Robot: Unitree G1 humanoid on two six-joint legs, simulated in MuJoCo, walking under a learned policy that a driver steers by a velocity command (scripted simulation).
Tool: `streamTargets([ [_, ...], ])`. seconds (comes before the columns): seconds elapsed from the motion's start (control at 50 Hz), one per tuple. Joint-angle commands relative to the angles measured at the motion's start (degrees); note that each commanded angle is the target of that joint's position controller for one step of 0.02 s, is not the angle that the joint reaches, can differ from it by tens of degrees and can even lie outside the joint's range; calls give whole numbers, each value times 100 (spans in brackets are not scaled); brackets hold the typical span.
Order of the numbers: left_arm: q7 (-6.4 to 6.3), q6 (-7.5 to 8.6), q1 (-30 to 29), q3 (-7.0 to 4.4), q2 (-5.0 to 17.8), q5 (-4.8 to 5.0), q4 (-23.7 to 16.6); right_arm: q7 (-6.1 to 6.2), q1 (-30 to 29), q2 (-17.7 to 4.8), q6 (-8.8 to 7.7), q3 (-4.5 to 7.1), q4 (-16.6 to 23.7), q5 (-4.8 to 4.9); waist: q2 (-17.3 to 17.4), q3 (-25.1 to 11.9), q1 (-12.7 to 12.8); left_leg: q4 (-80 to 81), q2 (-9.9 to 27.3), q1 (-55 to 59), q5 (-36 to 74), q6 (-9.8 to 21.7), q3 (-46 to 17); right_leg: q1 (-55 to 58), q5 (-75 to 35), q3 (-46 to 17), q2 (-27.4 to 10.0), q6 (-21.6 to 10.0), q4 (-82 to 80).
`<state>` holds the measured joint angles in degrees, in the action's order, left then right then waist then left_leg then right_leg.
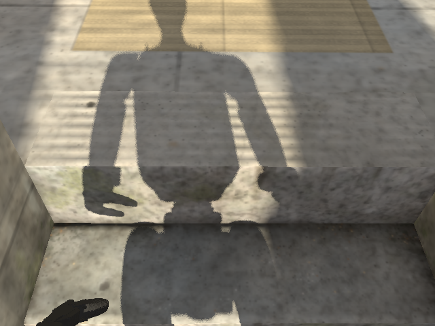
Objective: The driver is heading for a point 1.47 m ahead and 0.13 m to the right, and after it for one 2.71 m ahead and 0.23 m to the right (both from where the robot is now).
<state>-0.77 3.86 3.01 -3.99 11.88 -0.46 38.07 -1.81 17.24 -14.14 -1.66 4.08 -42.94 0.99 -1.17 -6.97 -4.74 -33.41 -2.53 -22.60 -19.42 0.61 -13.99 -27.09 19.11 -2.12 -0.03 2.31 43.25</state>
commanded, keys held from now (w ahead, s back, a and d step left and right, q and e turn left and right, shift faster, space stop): w+q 0.04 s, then w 0.96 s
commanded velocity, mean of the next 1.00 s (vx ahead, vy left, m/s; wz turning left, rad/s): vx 0.45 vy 0.00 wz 0.15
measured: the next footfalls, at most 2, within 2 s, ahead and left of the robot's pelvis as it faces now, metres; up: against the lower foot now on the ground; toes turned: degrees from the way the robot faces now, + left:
right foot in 0.02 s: +0.01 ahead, -0.12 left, +0.00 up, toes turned +3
left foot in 0.42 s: +0.26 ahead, +0.08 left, +0.21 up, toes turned +11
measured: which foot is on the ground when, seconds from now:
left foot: down 0.00-0.02, up 0.04-0.40, down 0.42-0.86, up 0.88-1.00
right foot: up 0.00-0.00, down 0.02-0.44, up 0.46-0.80, down 0.82-1.00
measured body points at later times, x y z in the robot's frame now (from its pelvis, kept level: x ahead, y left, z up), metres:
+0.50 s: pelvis +0.16 -0.03 +0.10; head +0.19 -0.05 +0.55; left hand +0.04 +0.18 -0.03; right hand +0.42 -0.16 +0.01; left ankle +0.22 +0.07 -0.52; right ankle +0.01 -0.13 -0.59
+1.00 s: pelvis +0.39 -0.08 +0.37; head +0.43 -0.11 +0.82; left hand +0.35 +0.17 +0.24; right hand +0.53 -0.32 +0.21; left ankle +0.31 +0.08 -0.13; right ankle +0.44 -0.20 -0.31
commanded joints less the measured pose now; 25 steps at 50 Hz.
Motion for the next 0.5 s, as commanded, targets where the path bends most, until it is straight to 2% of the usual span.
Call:
streamTargets([
  [0.02,116,33,971,-222,538,7,-197,-102,-141,-458,-23,255,390,43,421,-220,532,-2,670,-155,1193,1174,-1314,1929,-1117,-252,-170,-467,-1342],
  [0.04,172,112,1621,-432,1260,66,22,-170,282,141,-46,171,431,-45,-1088,-492,286,-2112,-359,-1410,294,478,-271,2943,-3299,-2039,-1303,-1714,-1652],
  [0.06,247,46,2284,-605,1735,-4,197,-224,-193,41,-198,128,497,-158,-1835,-47,852,-4692,-906,-4079,-1103,131,108,3509,-2222,-4270,-2351,-2928,-2335],
  [0.08,438,41,2113,-413,1407,-75,347,-259,-14,114,-250,98,166,-172,-1220,325,653,-8302,-555,-5449,-453,399,-214,3044,-694,-4454,-2598,-2806,-2371],
  [0.1,734,-82,2098,-92,705,-139,704,-224,-340,43,-231,87,0,-213,-837,790,630,-10055,-494,-6223,441,892,-131,2339,1156,-3465,-2074,-2198,-2376],
  [0.12,914,-143,1807,244,-35,-173,830,-167,-766,-1,-210,114,46,-199,-416,1111,396,-9908,-455,-6568,973,1137,32,2022,813,-2649,-1705,-2010,-2417],
  [0.14,951,-200,2286,415,-411,-138,1328,-96,-1153,124,-152,27,199,-149,3,787,554,-9859,-441,-6701,1331,1395,-26,2131,354,-2383,-1621,-1910,-2363],
  [0.16,880,-166,2579,487,-510,-151,1647,-89,-1383,284,-143,-83,283,-133,-171,519,506,-10297,-244,-7051,1158,1444,191,2360,-134,-2250,-1618,-1876,-2328],
  [0.18,793,-132,2737,553,-589,-225,1946,-44,-1306,539,-73,-248,265,-92,-247,314,420,-10503,-93,-7352,1116,1524,227,2486,-380,-1965,-1565,-1777,-2321],
  [0.2,756,-98,2795,552,-528,-367,2038,-54,-1476,712,-20,-392,313,-88,-83,411,416,-10462,5,-7526,1011,1602,293,2277,-483,-1738,-1543,-1726,-2495],
  [0.22,754,-49,2554,534,-416,-507,2046,-50,-1820,612,-3,-420,424,-83,21,513,230,-9570,222,-7239,1003,1631,702,1846,-902,-1242,-1375,-1610,-2792],
  [0.26,663,23,2471,458,-146,-553,2164,-72,-2610,554,89,-552,768,-99,-62,364,174,-8413,587,-6324,934,1678,1499,1022,-1652,-608,-1108,-1503,-3251],
  [0.28,734,22,2868,473,-10,-539,2342,-36,-3252,327,229,-551,1059,-52,-59,154,381,-7446,716,-5970,1227,1596,1805,901,-1727,-621,-1140,-1528,-3537],
  [0.3,685,8,3393,499,-52,-524,2586,-26,-3770,408,344,-585,1240,-37,-326,238,540,-6860,799,-6059,1150,1603,2024,1141,-2121,-744,-1244,-1483,-3666],
  [0.32,882,-131,3032,438,367,-250,2534,-184,-4280,528,627,-772,1334,-122,-708,580,442,-5707,590,-4887,-1196,1548,2576,171,-3370,-569,-1521,-1878,-4767],
  [0.34,1053,-142,3121,437,550,-122,2557,-409,-3988,759,715,-806,1145,-188,-809,365,321,-6004,285,-3747,-801,1342,3034,-68,-5734,-472,-1552,-2073,-4514],
  [0.36,1157,-112,3029,408,894,-109,2644,-470,-3098,829,811,-850,998,-223,-1176,91,-163,-5899,331,-3626,268,1356,2802,855,-9077,-222,-1877,-2344,-3897],
  [0.38,1166,-74,3170,287,1190,21,2670,-474,-2792,522,902,-757,937,-268,-1098,-370,-292,-5128,24,-3622,45,1273,3095,1986,-11155,57,-1811,-2383,-3438],
  [0.4,1165,-21,3678,248,1120,42,2866,-419,-2884,405,892,-706,947,-267,-1313,-673,-109,-4265,-270,-3276,-490,1218,3290,2820,-12083,86,-1834,-2380,-3084],
  [0.42,24,436,3454,126,660,460,2473,66,-1277,751,462,-634,207,-251,-135,-1371,-112,-4092,-755,-701,-1813,1016,3211,2897,-12455,615,-1574,-1314,-1672],
  [0.44,-259,674,3478,71,1035,528,2474,297,-193,486,325,-518,-19,-102,-558,-1921,-675,-3295,-502,823,-1931,1137,1988,2054,-11885,246,-1535,-1266,-433],
  [0.46,-213,767,3360,30,787,558,2241,529,168,97,349,-327,-325,-128,-264,-1665,-639,-2101,216,1480,-2900,1540,82,422,-9732,51,-1003,-1159,908],
  [0.48,-32,811,2394,-21,556,370,1805,600,371,-355,396,-122,-456,-369,968,-1167,-912,178,1287,1309,-3415,2145,-2584,-972,-4522,-100,118,-1016,3330],
  [0.5,51,731,1678,-138,370,75,1330,620,-152,-558,347,37,-607,-367,1122,-707,-525,1115,1701,542,-3087,2527,-3408,-1703,-2025,-736,493,-791,6742],
])
Keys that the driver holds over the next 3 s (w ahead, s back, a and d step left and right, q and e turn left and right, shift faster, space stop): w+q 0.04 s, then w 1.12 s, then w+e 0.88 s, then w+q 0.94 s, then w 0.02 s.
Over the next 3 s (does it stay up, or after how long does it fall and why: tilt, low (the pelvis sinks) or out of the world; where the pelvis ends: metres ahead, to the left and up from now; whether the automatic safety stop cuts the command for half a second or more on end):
stays up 1.40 -0.18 0.62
